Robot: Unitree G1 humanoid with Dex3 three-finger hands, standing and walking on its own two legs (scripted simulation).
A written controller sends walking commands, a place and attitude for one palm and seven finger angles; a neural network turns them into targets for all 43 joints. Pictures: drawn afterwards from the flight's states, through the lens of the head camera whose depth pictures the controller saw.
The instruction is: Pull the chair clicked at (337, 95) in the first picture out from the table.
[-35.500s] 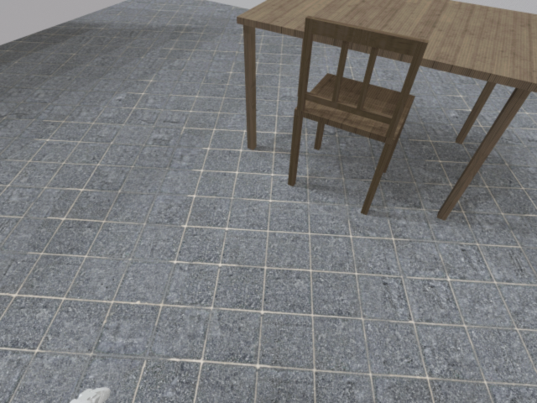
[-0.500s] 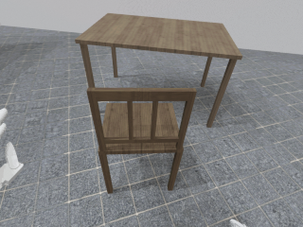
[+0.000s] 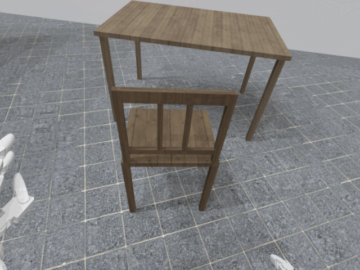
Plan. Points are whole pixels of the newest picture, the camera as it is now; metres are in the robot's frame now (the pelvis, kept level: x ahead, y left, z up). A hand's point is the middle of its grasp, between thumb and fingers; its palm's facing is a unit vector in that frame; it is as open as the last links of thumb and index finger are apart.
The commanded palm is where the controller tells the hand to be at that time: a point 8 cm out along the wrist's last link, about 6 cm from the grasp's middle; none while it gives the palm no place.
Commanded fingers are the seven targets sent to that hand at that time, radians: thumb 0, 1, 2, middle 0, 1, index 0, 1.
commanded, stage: stop stepping back and stand still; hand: left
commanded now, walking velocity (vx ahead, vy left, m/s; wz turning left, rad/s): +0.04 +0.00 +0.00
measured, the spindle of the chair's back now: (160, 127) +0.64 +0.11 -0.09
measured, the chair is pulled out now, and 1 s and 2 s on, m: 0.56 0.56 0.56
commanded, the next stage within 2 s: let the arm hang, fingers relaxed in 0.08 s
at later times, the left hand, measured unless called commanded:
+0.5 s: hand out of the picture +0.07 +0.20 -0.16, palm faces +0.14 -0.98 -0.13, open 7.0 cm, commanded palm none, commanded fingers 0.00 0.90 0.90 -0.20 -0.30 -0.20 -0.30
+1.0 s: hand out of the picture +0.00 +0.22 -0.16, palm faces +0.04 -0.98 -0.21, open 7.4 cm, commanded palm none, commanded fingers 0.00 0.90 0.90 -0.20 -0.30 -0.20 -0.30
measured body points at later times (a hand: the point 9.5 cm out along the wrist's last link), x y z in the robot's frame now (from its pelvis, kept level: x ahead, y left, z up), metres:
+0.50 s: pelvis +0.00 +0.03 +0.00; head +0.01 +0.05 +0.45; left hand +0.06 +0.25 -0.15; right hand +0.07 -0.20 -0.13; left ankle -0.01 +0.15 -0.73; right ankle +0.01 -0.10 -0.73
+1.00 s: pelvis +0.00 +0.04 +0.01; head +0.02 +0.03 +0.46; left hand +0.00 +0.27 -0.14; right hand +0.00 -0.17 -0.15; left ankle -0.01 +0.15 -0.73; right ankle +0.01 -0.09 -0.73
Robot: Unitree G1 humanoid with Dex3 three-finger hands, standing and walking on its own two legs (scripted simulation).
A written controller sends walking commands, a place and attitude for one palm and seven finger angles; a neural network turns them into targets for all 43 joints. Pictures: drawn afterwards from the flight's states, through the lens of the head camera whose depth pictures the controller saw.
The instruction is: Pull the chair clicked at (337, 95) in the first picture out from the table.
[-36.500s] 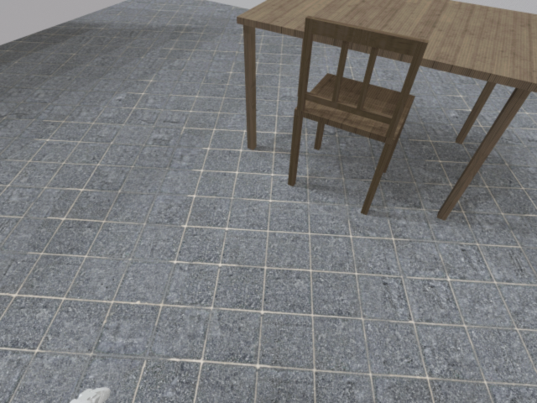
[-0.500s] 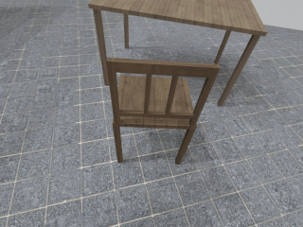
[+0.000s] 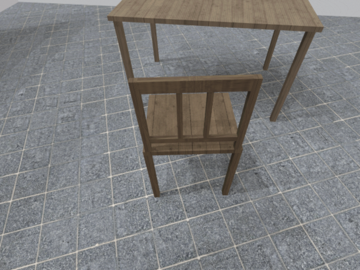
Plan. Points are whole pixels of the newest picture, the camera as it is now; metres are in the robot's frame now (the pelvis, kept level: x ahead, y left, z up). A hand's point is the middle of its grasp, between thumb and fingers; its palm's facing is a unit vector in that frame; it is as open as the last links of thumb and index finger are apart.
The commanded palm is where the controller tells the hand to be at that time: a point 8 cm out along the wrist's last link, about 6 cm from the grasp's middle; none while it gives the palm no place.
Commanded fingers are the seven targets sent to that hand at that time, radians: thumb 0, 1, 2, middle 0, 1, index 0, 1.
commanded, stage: let the arm hang, fingers relaxed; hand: left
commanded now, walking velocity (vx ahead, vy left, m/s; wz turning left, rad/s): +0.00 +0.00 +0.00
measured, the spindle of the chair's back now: (179, 116) +0.64 +0.05 -0.10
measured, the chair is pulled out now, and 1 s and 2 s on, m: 0.56 0.56 0.56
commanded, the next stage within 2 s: look to check the result in 0.28 s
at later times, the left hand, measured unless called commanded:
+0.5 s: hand out of the picture +0.00 +0.15 -0.17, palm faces +0.00 -0.98 -0.21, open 7.3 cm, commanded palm none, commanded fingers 0.00 0.90 0.90 -0.20 -0.30 -0.20 -0.30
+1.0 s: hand out of the picture -0.01 +0.13 -0.17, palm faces +0.01 -0.98 -0.19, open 7.3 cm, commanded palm none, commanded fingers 0.00 0.90 0.90 -0.20 -0.30 -0.20 -0.30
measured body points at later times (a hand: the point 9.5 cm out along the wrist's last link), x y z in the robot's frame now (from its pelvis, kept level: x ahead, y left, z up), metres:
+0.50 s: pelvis +0.00 -0.02 +0.00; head +0.03 -0.04 +0.45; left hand +0.00 +0.20 -0.15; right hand -0.02 -0.22 -0.17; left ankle -0.01 +0.11 -0.74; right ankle +0.01 -0.14 -0.74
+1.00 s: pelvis +0.00 -0.03 +0.00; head +0.03 -0.04 +0.45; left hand -0.01 +0.18 -0.16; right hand -0.03 -0.23 -0.16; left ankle -0.01 +0.11 -0.74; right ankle +0.01 -0.14 -0.74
